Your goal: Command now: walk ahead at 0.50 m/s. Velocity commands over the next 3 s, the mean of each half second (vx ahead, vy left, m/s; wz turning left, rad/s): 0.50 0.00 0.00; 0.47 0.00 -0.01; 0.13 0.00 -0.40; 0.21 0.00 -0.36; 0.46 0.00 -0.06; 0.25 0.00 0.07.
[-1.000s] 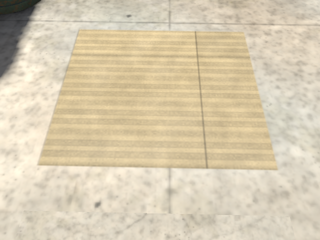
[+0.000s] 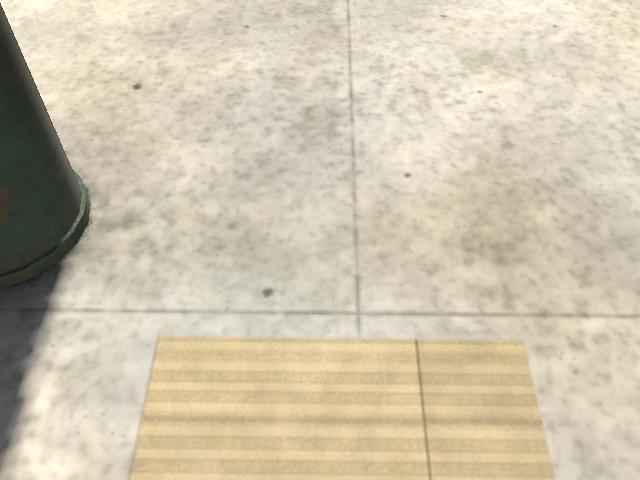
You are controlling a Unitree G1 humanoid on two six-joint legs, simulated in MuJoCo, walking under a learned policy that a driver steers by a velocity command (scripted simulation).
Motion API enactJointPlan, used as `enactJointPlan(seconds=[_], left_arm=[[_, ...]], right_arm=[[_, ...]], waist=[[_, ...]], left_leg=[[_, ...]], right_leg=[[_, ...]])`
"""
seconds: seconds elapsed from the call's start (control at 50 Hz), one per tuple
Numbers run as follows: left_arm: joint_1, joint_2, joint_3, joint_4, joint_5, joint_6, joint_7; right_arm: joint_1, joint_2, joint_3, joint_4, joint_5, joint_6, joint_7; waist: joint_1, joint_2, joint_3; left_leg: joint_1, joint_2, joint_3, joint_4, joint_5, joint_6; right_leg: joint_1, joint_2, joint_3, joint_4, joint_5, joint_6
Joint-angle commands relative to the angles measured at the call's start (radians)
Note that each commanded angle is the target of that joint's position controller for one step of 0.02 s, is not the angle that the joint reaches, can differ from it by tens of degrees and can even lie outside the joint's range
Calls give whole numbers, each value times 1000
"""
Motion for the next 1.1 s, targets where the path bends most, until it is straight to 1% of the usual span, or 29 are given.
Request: enactJointPlan(seconds=[0.02,0.04,0.06,0.1,0.14,0.2,0.28,0.38,0.42,0.44,0.46,0.48,0.5,0.52,0.54,0.56,0.6,0.64,0.76,0.82,0.88,0.94,0.98,1.0,1.02,1.04,1.06,1.08,1.1], left_arm=[[165,104,35,15,-18,-11,7],[169,80,26,35,-21,-17,7],[180,59,17,57,-25,-21,10],[203,68,17,80,-28,-31,8],[226,101,22,92,-38,-40,1],[242,120,25,113,-38,-41,-3],[279,142,28,135,-48,-49,0],[297,174,35,154,-40,-27,15],[275,196,38,159,-32,-16,23],[280,186,34,162,-25,-8,26],[326,132,19,139,-20,-3,29],[462,54,6,120,-45,-4,10],[397,134,24,137,-19,0,12],[301,150,30,116,-23,-2,5],[234,122,20,95,-20,-6,-3],[213,106,17,91,-12,3,-8],[254,84,11,108,8,30,-15],[241,87,14,105,1,44,-20],[35,72,8,45,-1,51,-17],[-48,69,4,29,-14,45,-24],[-138,59,-4,-8,-18,35,-26],[-103,45,-7,2,-14,18,-17],[65,69,5,66,-8,1,-2],[209,83,15,119,0,-15,5],[326,143,30,152,17,-27,13],[380,253,58,155,21,-22,13],[370,223,58,146,-50,-3,6],[252,197,53,116,-59,3,8],[177,140,39,103,-54,8,11]], right_arm=[[-37,-123,-15,-111,2,-16,13],[-73,-116,-11,-120,-7,-6,23],[-62,-103,-4,-127,-28,12,31],[-46,-78,-1,-121,-47,35,46],[-89,-64,3,-144,-48,46,54],[-227,-65,7,-194,-49,55,59],[-347,-50,16,-226,-32,51,61],[-376,-95,0,-208,-34,41,57],[-258,-109,-12,-170,-41,32,49],[-98,-134,-27,-110,-49,21,38],[85,-222,-51,-71,-63,15,27],[99,-324,-71,-65,-55,23,29],[4,-252,-59,-90,-21,35,34],[-90,-188,-41,-99,-18,36,34],[-120,-150,-31,-89,-23,29,44],[-130,-127,-24,-78,-19,23,45],[-106,-98,-15,-50,-13,10,45],[-81,-116,-20,-30,-11,1,45],[20,-123,-23,27,-2,7,43],[42,-118,-22,45,-7,7,43],[91,-117,-22,74,-16,5,36],[79,-114,-19,95,-22,8,26],[34,-133,-24,97,-22,6,16],[16,-137,-25,99,-16,9,13],[35,-121,-19,84,-6,6,9],[191,-13,3,79,38,9,13],[169,-107,-22,92,12,21,9],[56,-111,-26,55,-6,27,10],[-36,-93,-20,30,-20,27,13]], waist=[[72,-18,-156],[63,-10,-88],[42,-38,-62],[31,-61,-41],[26,-58,2],[50,-70,84],[72,-83,91],[89,-81,92],[29,-74,22],[-32,-36,-71],[-76,111,-219],[-2,390,-331],[7,211,-285],[31,106,-144],[43,31,-88],[61,35,-54],[87,62,-51],[99,66,-18],[53,43,72],[31,56,99],[6,59,115],[28,59,107],[92,80,27],[154,48,-41],[181,-2,-140],[127,-256,-325],[133,-176,-427],[104,-108,-303],[96,-59,-182]], left_leg=[[-464,74,-94,342,93,1],[-467,99,-83,298,112,-4],[-441,111,-70,262,123,-14],[-434,118,-37,227,152,-30],[-492,145,-17,178,188,-50],[-542,180,15,-17,306,-70],[-434,162,47,-268,471,-53],[-406,134,69,-384,380,-5],[-259,80,95,-442,311,25],[-73,59,95,-468,298,46],[174,255,-125,-467,244,85],[418,488,-639,-632,149,223],[365,439,-668,-688,58,198],[232,408,-489,-685,66,170],[120,363,-385,-725,127,156],[55,328,-315,-758,174,135],[-9,302,-231,-793,303,135],[-18,292,-173,-816,372,141],[48,270,-100,-872,376,143],[64,245,-44,-865,437,128],[120,262,-24,-840,545,122],[166,267,7,-721,880,97],[195,252,38,-557,1093,57],[171,210,77,-380,1067,29],[15,166,102,-162,779,3],[-287,7,142,265,9,-40],[-351,-15,26,406,-158,-48],[-402,42,-12,421,-82,-48],[-433,76,-11,365,-25,-49]], right_leg=[[502,-346,468,-259,167,-200],[426,-303,379,-295,201,-168],[367,-273,323,-322,198,-146],[327,-240,265,-361,188,-137],[287,-245,246,-402,152,-146],[244,-216,196,-456,107,-136],[254,-200,129,-461,236,-99],[440,-247,109,-350,404,-63],[477,-244,94,-171,615,-36],[436,-197,60,36,620,-19],[273,-143,16,364,324,-4],[-88,75,21,709,-375,27],[-187,17,169,782,-364,2],[-215,-39,159,771,-257,-5],[-187,-84,155,699,-183,-7],[-152,-109,146,645,-155,1],[-78,-114,131,612,-123,33],[-115,-121,123,572,-92,57],[-291,-151,88,349,103,105],[-264,-137,62,220,170,97],[-238,-119,33,129,175,70],[-132,-71,14,47,129,32],[40,-9,-3,2,99,-2],[200,12,-9,-84,201,-23],[431,-114,100,-39,484,-51],[766,-447,486,36,996,-253],[764,-458,620,-42,1115,-313],[638,-408,504,-73,1010,-289],[506,-354,431,-124,882,-252]])
Next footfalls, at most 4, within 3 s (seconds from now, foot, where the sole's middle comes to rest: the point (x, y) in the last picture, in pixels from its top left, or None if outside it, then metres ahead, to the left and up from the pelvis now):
0.44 left None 0.43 0.14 -0.76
1.02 right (331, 361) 0.74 -0.04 -0.76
1.56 left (250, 371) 0.72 0.14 -0.76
2.02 right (362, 368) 0.72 -0.11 -0.76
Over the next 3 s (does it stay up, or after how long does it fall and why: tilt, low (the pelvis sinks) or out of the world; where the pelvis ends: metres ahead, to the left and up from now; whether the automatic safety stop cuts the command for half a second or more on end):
stays up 1.09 -0.17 0.00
